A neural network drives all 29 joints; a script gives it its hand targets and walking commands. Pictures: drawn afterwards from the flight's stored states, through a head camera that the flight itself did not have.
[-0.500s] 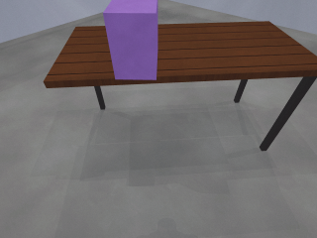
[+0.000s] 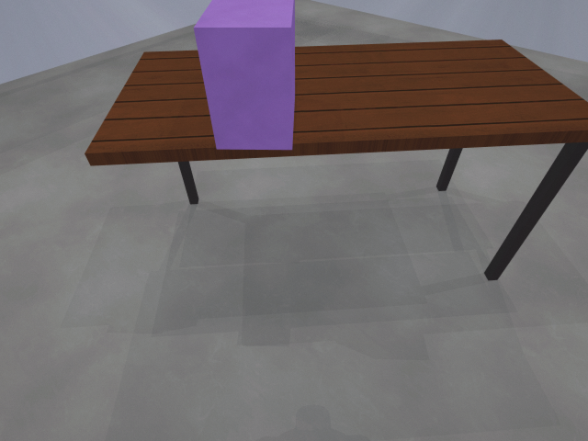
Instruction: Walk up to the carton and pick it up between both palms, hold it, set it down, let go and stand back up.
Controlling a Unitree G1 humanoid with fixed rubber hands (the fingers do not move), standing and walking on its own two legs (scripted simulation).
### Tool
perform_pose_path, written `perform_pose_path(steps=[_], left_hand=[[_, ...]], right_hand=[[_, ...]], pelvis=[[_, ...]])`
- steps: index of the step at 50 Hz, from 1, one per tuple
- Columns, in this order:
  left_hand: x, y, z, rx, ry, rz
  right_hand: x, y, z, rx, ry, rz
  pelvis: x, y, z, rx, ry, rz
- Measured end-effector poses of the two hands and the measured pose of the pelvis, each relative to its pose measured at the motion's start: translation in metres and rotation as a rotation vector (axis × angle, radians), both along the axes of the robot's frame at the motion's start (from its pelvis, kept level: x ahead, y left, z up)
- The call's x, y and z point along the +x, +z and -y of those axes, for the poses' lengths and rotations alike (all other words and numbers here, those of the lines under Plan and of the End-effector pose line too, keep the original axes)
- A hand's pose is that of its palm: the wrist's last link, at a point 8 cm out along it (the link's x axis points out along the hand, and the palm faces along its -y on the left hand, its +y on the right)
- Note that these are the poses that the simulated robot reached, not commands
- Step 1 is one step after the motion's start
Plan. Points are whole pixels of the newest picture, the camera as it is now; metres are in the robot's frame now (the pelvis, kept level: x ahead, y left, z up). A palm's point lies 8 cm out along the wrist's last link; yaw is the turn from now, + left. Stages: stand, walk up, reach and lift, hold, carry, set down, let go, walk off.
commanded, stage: walk up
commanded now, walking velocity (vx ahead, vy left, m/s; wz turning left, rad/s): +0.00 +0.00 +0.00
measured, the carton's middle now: (255, 69) +0.97 +0.11 +0.10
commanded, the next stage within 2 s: none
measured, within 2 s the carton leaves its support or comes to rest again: neither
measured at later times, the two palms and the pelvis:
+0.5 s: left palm out of the picture -0.02 +0.22 -0.10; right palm out of the picture +0.14 -0.27 -0.13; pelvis +0.06 -0.02 +0.01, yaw -1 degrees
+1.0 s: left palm (110, 363) +0.32 +0.34 -0.14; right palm (408, 359) +0.30 -0.17 -0.10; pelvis +0.29 +0.09 +0.01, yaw +1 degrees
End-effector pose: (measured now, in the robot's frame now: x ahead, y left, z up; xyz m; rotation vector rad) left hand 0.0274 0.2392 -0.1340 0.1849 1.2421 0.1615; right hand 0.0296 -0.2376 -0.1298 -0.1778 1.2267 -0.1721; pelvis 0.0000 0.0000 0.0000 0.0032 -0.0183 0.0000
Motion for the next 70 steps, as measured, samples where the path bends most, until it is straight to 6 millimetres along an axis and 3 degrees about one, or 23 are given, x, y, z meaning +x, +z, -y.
perform_pose_path(steps=[8,14,17,21,26,32,36,40,43,45,49,51,53,57,62,66,70], left_hand=[[-0.009,-0.003,0.001,-0.015,0.022,-0.028],[0.017,0.015,0.002,0.008,-0.007,0.04],[0.026,0.017,0.008,0.034,0.01,0.102],[-0.014,0.019,0.019,0.039,0.073,-0.023],[-0.055,0.036,0.02,0.047,0.131,-0.217],[-0.052,0.04,0.015,0.031,0.205,-0.314],[-0.031,0.032,0.008,-0.005,0.225,-0.384],[0.012,0.004,-0.021,-0.046,0.206,-0.446],[0.077,-0.014,-0.054,-0.049,0.17,-0.391],[0.138,-0.016,-0.075,-0.044,0.115,-0.295],[0.263,-0.012,-0.102,-0.045,0.017,-0.076],[0.313,-0.007,-0.105,-0.06,0.002,0.008],[0.35,-0.004,-0.102,-0.081,-0.006,0.06],[0.391,-0.002,-0.088,-0.118,-0.021,0.081],[0.413,-0.006,-0.066,-0.137,-0.041,0.03],[0.439,-0.008,-0.046,-0.128,-0.067,0.013],[0.482,-0.004,-0.022,-0.101,-0.1,0.04]], right_hand=[[-0.016,-0.003,0.004,0.005,-0.015,-0.047],[-0.025,-0.005,0.018,0.015,-0.029,-0.088],[-0.014,-0.013,0.033,0.012,0.002,-0.103],[0.045,-0.006,0.039,0.032,0.049,-0.015],[0.121,0.001,0.027,0.087,0.069,0.102],[0.19,-0.01,-0.013,0.135,0.114,0.077],[0.26,-0.012,-0.05,0.14,0.169,0.117],[0.335,-0.014,-0.08,0.083,0.19,0.208],[0.349,-0.009,-0.083,0.017,0.152,0.196],[0.335,0.001,-0.078,-0.017,0.097,0.149],[0.282,0.026,-0.07,-0.078,-0.009,0.001],[0.257,0.033,-0.073,-0.084,-0.045,-0.081],[0.238,0.036,-0.081,-0.076,-0.069,-0.15],[0.224,0.037,-0.1,-0.035,-0.096,-0.232],[0.237,0.031,-0.108,0.004,-0.114,-0.26],[0.256,0.026,-0.093,0.007,-0.127,-0.272],[0.272,0.018,-0.063,0.004,-0.145,-0.304]], pelvis=[[-0.004,-0.001,0.001,-0.005,0.004,-0.01],[0.003,0.004,0.01,-0.005,0.006,-0.034],[0.014,-0.002,0.02,0.019,0.008,-0.028],[0.034,0.005,0.025,0.043,-0.016,-0.007],[0.07,0.012,0.017,0.063,-0.015,-0.006],[0.12,0.006,-0.006,0.067,0.004,-0.02],[0.158,-0.003,-0.028,0.052,-0.002,-0.045],[0.207,-0.025,-0.055,0.022,0.0,-0.065],[0.235,-0.025,-0.074,0.008,0.005,-0.064],[0.253,-0.014,-0.083,-0.03,0.0,-0.052],[0.287,0.006,-0.091,-0.067,0.006,-0.014],[0.301,0.011,-0.094,-0.077,0.015,0.002],[0.315,0.014,-0.095,-0.081,0.019,0.012],[0.339,0.017,-0.093,-0.076,0.024,0.014],[0.365,0.015,-0.081,-0.052,0.022,-0.004],[0.385,0.012,-0.064,-0.034,0.023,-0.022],[0.41,0.006,-0.041,-0.023,0.018,-0.035]])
